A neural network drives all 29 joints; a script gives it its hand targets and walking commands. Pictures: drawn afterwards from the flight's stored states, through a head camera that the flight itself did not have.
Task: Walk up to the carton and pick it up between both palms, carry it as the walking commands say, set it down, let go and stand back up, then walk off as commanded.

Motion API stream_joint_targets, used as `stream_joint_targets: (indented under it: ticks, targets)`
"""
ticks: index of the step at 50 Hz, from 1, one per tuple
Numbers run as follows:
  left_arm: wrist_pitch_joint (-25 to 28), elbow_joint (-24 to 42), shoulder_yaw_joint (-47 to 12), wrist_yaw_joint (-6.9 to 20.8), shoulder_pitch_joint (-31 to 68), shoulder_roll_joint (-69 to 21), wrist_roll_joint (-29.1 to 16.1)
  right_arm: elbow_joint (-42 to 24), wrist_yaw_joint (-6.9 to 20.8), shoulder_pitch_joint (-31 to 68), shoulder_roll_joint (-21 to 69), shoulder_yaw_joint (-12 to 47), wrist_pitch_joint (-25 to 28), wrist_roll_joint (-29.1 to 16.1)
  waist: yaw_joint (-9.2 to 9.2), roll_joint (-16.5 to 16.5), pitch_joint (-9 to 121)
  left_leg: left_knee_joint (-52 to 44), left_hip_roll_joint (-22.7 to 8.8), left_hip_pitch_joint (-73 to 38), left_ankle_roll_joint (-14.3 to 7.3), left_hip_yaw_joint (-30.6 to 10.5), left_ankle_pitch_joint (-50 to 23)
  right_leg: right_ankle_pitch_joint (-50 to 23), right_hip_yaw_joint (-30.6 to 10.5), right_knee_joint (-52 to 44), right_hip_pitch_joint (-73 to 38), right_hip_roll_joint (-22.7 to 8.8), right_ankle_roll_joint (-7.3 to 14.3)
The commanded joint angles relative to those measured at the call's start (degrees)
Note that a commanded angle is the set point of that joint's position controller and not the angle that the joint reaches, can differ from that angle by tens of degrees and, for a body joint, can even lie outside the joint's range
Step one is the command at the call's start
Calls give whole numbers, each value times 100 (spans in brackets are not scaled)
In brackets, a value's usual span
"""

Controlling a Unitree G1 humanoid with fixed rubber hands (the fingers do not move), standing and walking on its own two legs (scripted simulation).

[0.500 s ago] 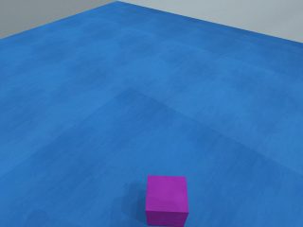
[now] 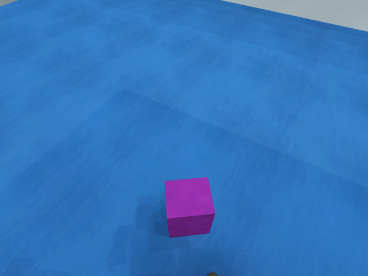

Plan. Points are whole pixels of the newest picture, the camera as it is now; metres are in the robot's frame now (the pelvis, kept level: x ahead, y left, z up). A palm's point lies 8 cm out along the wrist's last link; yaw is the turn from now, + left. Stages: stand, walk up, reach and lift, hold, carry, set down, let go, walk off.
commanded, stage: walk off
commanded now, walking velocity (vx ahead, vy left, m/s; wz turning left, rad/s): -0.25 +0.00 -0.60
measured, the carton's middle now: (188, 208) +0.52 +0.02 -0.62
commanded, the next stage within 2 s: none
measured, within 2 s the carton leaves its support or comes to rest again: neither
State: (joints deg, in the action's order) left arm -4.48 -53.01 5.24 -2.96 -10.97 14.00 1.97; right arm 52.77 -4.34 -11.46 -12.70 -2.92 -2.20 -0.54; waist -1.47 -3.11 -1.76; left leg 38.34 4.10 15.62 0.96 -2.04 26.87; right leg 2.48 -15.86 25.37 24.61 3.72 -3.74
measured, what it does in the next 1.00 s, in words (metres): walks backwards, turning right: left foot, then right foot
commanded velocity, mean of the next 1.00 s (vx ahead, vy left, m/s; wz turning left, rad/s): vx -0.25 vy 0.00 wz -0.60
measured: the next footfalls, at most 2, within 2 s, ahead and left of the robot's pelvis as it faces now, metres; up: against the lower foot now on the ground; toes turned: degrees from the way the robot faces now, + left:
left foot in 0.02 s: +0.00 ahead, +0.11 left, +0.00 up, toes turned -4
right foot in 0.50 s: -0.22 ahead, -0.08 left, +0.00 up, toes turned -23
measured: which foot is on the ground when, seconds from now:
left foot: up 0.00-0.00, down 0.02-0.50, up 0.52-0.98, down 1.00-1.00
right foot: down 0.00-0.02, up 0.04-0.48, down 0.50-1.00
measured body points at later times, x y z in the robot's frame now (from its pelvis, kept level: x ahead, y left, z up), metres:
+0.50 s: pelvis -0.16 +0.03 +0.00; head -0.14 +0.02 +0.44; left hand +0.03 +0.25 -0.13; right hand -0.18 -0.26 -0.14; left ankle -0.04 +0.11 -0.73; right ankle -0.26 -0.06 -0.73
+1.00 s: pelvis -0.28 +0.11 +0.00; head -0.24 +0.09 +0.45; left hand -0.04 +0.29 -0.12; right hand -0.33 -0.18 -0.11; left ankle -0.26 +0.23 -0.73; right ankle -0.26 -0.06 -0.73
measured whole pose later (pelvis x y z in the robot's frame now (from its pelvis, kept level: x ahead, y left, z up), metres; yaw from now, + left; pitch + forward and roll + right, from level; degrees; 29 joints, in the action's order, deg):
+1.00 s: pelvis -0.28 +0.11 +0.00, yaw -36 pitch +2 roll +1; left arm -3.5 -44.5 4.5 0.1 -12.5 16.4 0.9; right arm 43.0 -2.9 -9.9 -14.7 -3.6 -3.6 -0.9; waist -2.2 -2.5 -3.3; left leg 28.5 3.1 10.9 1.4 -0.9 22.8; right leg 1.2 -13.8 23.2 24.1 3.2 -3.1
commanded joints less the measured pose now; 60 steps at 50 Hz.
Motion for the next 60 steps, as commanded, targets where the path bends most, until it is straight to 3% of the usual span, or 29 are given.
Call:
stream_joint_targets:
  ticks: [1,2,3,4,6,9,12,14,18,22,24,25,26,27,28,30,35,41,45,48,49,50,51,52,53,54,55,57,60]
  targets:
    - [49,240,181,44,-352,536,-129,118,-94,-1333,-618,-188,10,21,207,12,330,-2142,-454,-1613,-30,-339,-341,2386,-566,-198,605,-291,105]
    - [85,359,133,51,-597,140,-130,-296,-78,-829,-1235,-257,-10,36,55,1452,476,-2664,-2316,-1190,-571,-1987,118,2952,548,1711,1186,533,-153]
    - [92,488,217,9,118,530,18,-496,-13,-474,-1213,-218,-46,246,408,1563,-54,-2757,-3106,476,-1276,-2170,-1183,3338,988,3322,1286,183,-246]
    - [81,522,266,49,217,674,-1,-571,20,-149,-828,-95,-36,323,124,855,-203,-2657,-2738,1115,-1317,-1713,-1970,3072,844,4326,790,48,-158]
    - [13,241,280,167,-610,565,16,-867,26,711,-768,-46,31,302,-464,652,-111,-2167,-1918,1189,-907,-549,-2870,2388,961,5452,404,71,-42]
    - [-47,230,259,207,-638,583,-1,-944,5,262,-728,-50,82,221,-184,944,11,-1830,-1695,214,-971,-150,-3349,2135,1169,5872,787,35,-200]
    - [-85,463,188,212,-92,553,-45,-797,-22,-483,-819,-87,109,199,269,1169,127,-1645,-1865,-1122,-1071,-270,-3636,2333,1207,4757,1191,-46,-394]
    - [-108,559,149,226,-1,504,-81,-709,-31,-751,-912,-117,123,197,396,1350,307,-1603,-2054,-1581,-1092,-378,-3592,2633,1284,4063,1021,-113,-424]
    - [-125,689,53,263,-46,343,-148,-707,12,-672,-1025,-162,119,277,407,1491,445,-1627,-2269,-1249,-1198,-208,-3457,3225,1620,2928,135,-333,-275]
    - [-100,697,-11,396,-472,346,-210,-686,44,-519,-1177,-258,58,325,244,1623,622,-1620,-2366,-793,-1066,46,-3349,2875,1845,1561,-785,-442,71]
    - [-30,588,-23,457,-917,412,-194,-671,57,-427,-1221,-292,-4,254,-34,1242,620,-1321,-2288,-144,-685,432,-2917,1792,1957,154,-1647,-448,249]
    - [14,558,3,448,-929,588,-78,-633,108,-649,-1063,-255,-14,190,-2,500,365,-668,-1981,558,-279,879,-1838,1363,1498,-627,-1992,-654,261]
    - [43,737,69,441,-835,1071,-73,-774,207,-814,-579,-151,-29,194,86,-1230,181,815,-1301,2263,173,1455,595,1134,-476,-1072,-2298,-2260,546]
    - [39,843,234,357,-985,1779,-61,-1226,113,373,-630,-184,-149,229,-479,-1656,-415,1841,-906,2330,247,744,1325,-330,-1278,-1260,-487,-3257,1453]
    - [51,789,182,284,-792,1540,3,-1275,150,493,-650,-153,-244,163,-252,-1028,-558,2546,-974,1943,217,285,816,-311,-781,-1197,-125,-2807,1513]
    - [54,1009,71,182,202,1217,28,-1004,261,-126,-673,-195,-230,123,356,-701,-420,3118,-829,1871,133,130,-255,-151,109,-878,-273,-1826,1044]
    - [181,1061,43,225,-227,1001,-111,-1020,309,-229,-626,-236,-188,231,126,-580,274,3836,-588,2058,215,154,-722,-1155,41,-395,-1301,-1585,1084]
    - [193,1021,86,192,-653,1186,-56,-1232,256,10,-592,-182,-242,75,-179,-984,421,1722,-321,1559,355,110,-85,-626,-887,-534,-1837,-1612,1090]
    - [143,1075,147,266,-414,1258,-39,-1201,194,-212,-578,-171,-204,-53,-70,-1074,572,569,-94,484,236,53,211,-582,-1256,-790,-1436,-1539,1040]
    - [121,1122,181,302,-126,1222,-91,-1010,132,-746,-605,-221,-141,-89,174,-1111,723,-954,-37,-549,34,11,-299,-26,-1396,-1035,-1019,-1346,710]
    - [143,1130,173,295,-121,1165,-141,-913,82,-996,-675,-252,-109,-58,299,-1021,711,-1840,-135,-1206,-50,124,-864,529,-1192,-1048,-594,-1120,415]
    - [179,1100,136,294,-364,925,-151,-871,28,-1060,-964,-318,-74,36,188,-412,675,-2274,-632,-1924,-122,-152,-748,1477,-725,-630,174,-653,41]
    - [199,1055,64,288,-853,466,-128,-1134,26,-649,-1349,-349,-90,67,-48,1079,727,-2542,-2286,-1838,-358,-1492,45,2440,126,1148,756,30,-101]
    - [167,1202,149,209,-181,748,4,-1499,140,103,-1675,-380,-117,205,276,2095,7,-2813,-3317,214,-1175,-1923,-1083,3296,900,2811,1163,388,-171]
    - [98,1174,280,209,84,1179,39,-1490,223,283,-1213,-230,-105,241,140,1260,-195,-2822,-2943,1005,-1226,-1381,-1626,3003,678,4071,583,98,-111]
    - [44,1000,288,276,-273,1057,-4,-1589,236,866,-868,-110,-70,236,-287,1108,-302,-2627,-2356,1388,-913,-665,-1931,2591,646,4762,302,165,-10]
    - [9,827,278,330,-665,982,-29,-1723,214,1254,-791,-82,-53,262,-494,1212,-228,-2417,-1984,1310,-685,-172,-2282,2272,739,5270,204,172,15]
    - [-19,647,263,406,-900,914,-30,-1782,134,1064,-781,-92,-20,200,-336,1243,-94,-2107,-1752,657,-720,189,-2712,1931,995,5899,475,155,-92]
    - [-25,801,205,426,-386,837,-44,-1621,107,239,-813,-119,1,150,154,1245,-81,-1831,-1912,-576,-982,121,-3153,1956,1159,5438,1090,44,-367]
